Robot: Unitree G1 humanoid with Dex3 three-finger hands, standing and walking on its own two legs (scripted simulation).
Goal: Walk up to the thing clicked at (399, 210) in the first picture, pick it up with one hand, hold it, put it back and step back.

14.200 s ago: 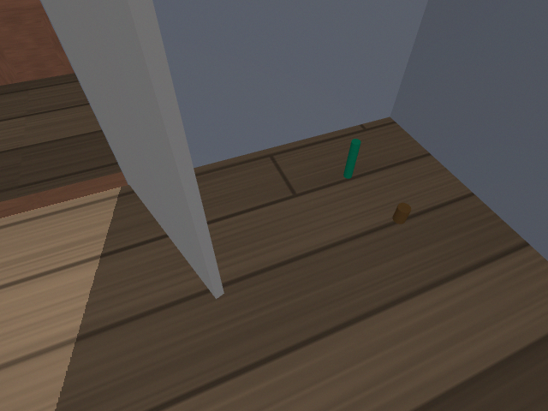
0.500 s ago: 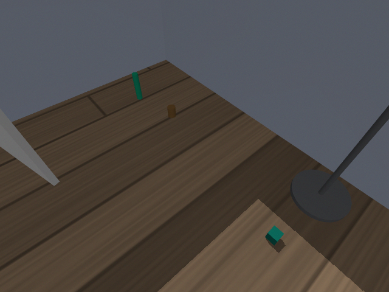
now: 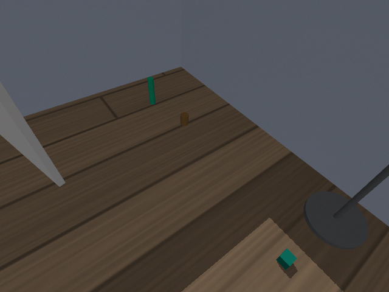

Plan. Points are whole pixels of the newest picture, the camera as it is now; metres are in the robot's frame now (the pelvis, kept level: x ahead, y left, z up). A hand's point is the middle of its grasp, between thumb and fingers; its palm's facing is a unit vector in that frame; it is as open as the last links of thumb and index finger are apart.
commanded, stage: walk up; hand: left
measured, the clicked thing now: (184, 119) +1.41 +0.12 -0.71
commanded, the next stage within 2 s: none
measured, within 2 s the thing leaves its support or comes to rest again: neither
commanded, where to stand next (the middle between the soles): +1.02 -0.10 m, yaw -3 degrees
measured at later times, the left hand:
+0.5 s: hand (116, 219) +0.31 +0.23 -0.11, palm faces -0.03 -0.91 -0.41, open 7.4 cm
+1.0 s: hand (129, 173) +0.48 +0.24 -0.15, palm faces -0.07 -0.94 -0.33, open 7.4 cm
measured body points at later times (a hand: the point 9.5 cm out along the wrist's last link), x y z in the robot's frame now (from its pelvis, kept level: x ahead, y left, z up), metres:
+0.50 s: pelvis +0.20 -0.05 +0.00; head +0.21 -0.08 +0.45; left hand +0.31 +0.27 -0.08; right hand +0.24 -0.38 -0.13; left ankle +0.12 +0.10 -0.66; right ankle +0.26 -0.16 -0.72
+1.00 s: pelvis +0.44 -0.04 +0.01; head +0.46 -0.01 +0.46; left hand +0.48 +0.29 -0.12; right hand +0.53 -0.35 -0.08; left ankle +0.49 +0.07 -0.72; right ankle +0.42 -0.18 -0.66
